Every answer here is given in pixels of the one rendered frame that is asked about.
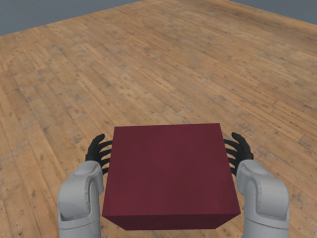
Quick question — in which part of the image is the carton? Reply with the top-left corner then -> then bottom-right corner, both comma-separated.
101,123 -> 241,231

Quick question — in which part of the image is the robot right forearm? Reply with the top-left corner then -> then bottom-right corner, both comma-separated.
236,159 -> 289,238

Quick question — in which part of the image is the robot left forearm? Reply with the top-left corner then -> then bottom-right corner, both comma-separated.
57,161 -> 104,238

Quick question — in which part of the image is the left robot hand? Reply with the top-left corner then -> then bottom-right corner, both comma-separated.
85,134 -> 113,175

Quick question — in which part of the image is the right robot hand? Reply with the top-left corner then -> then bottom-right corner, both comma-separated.
223,132 -> 254,177

